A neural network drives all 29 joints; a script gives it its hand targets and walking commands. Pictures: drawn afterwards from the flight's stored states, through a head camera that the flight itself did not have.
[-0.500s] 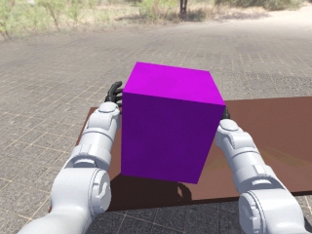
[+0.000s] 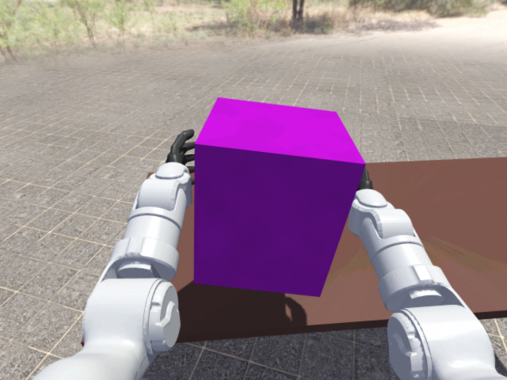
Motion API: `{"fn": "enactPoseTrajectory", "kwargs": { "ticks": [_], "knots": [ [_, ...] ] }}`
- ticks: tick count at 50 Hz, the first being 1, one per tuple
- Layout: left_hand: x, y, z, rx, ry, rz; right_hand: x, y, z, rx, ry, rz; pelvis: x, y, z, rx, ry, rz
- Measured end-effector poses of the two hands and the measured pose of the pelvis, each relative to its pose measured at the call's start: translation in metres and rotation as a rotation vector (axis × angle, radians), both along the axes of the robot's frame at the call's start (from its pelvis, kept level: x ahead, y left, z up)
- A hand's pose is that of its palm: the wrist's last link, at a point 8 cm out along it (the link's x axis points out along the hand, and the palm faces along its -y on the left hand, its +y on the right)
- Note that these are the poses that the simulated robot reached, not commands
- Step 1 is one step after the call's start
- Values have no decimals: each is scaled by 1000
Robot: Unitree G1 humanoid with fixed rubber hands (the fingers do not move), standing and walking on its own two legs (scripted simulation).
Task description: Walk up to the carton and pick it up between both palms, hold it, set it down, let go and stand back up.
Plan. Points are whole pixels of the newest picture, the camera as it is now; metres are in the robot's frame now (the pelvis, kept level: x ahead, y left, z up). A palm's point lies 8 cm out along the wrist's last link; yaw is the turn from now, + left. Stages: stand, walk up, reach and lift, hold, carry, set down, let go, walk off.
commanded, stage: reach and lift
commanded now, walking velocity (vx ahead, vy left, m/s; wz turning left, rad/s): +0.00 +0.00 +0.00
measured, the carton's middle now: (267, 194) +0.40 -0.01 +0.18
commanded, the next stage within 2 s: hold in 0.38 s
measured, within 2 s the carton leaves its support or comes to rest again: neither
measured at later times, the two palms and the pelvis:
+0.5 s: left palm (175, 168) +0.40 +0.14 +0.24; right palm (361, 189) +0.37 -0.16 +0.20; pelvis +0.00 +0.00 +0.00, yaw +0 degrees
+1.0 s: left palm (169, 162) +0.38 +0.14 +0.26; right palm (365, 179) +0.36 -0.16 +0.23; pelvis -0.01 +0.00 +0.00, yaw +0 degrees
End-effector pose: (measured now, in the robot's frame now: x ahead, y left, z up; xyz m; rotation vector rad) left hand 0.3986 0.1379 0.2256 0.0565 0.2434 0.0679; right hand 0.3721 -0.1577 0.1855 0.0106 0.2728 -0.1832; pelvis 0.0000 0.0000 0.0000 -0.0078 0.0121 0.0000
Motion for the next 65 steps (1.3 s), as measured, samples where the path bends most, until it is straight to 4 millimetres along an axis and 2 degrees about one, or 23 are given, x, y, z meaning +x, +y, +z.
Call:
{"fn": "enactPoseTrajectory", "kwargs": {
  "ticks": [36,49,65],
  "knots": [
    [-5,0,19,-5,-20,14,1,-1,25,-9,-27,16,0,0,0,0,-1,0],
    [-17,4,30,-13,-46,23,-7,2,40,-15,-54,25,-5,1,0,-1,-7,-1],
    [-20,4,29,-14,-34,23,-10,2,41,-15,-44,24,-7,1,0,-1,-10,-1]
  ]
}}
